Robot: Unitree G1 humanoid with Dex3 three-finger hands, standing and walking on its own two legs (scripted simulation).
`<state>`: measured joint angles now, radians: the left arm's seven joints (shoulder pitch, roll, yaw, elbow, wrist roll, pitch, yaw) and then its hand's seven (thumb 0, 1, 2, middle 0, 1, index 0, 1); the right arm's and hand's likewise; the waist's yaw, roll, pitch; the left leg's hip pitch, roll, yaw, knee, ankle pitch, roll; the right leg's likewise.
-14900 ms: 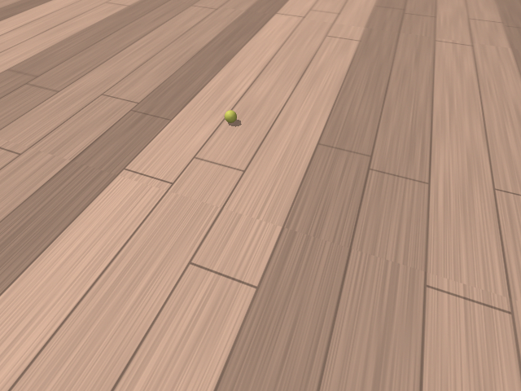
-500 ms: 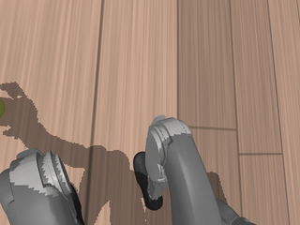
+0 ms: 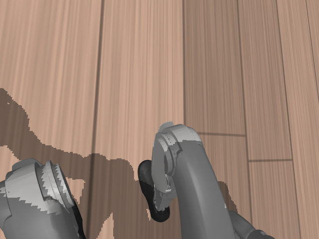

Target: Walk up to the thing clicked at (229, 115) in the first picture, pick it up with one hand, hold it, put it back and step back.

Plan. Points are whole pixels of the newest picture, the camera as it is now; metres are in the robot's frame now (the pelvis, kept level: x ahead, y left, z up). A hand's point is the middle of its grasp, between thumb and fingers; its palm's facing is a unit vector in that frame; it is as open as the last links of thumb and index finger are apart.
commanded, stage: close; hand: left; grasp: from above
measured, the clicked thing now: out of the picture +0.42 +0.32 -0.25
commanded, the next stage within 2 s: settle in 1.00 s
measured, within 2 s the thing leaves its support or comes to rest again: leaves its support in 1.40 s
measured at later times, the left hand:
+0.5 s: hand out of the picture +0.41 +0.33 -0.24, palm faces -0.45 -0.16 -0.88, open 10.6 cm
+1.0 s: hand out of the picture +0.41 +0.33 -0.24, palm faces -0.45 -0.16 -0.88, open 10.6 cm
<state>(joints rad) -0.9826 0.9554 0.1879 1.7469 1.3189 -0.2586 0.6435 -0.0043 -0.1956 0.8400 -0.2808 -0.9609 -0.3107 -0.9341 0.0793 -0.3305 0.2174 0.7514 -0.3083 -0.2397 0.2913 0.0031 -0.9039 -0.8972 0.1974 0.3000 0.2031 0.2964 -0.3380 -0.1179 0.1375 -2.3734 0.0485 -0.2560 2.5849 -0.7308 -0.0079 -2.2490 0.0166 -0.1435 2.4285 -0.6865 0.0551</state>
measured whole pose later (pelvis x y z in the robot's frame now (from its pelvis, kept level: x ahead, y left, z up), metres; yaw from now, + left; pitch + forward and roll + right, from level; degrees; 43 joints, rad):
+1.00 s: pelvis +0.00 +0.00 +0.00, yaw +0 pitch +27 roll -13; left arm -1.00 0.95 0.15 1.77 1.31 -0.25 0.66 0.04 0.00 0.61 -0.70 -0.82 -0.50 -0.73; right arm 0.07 -0.34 0.24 0.74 -0.30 -0.27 0.30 0.00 -0.90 -0.90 0.20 0.30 0.20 0.30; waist -0.34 -0.12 0.15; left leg -2.36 0.05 -0.26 2.58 -0.72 0.00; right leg -2.23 0.02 -0.15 2.41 -0.67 0.06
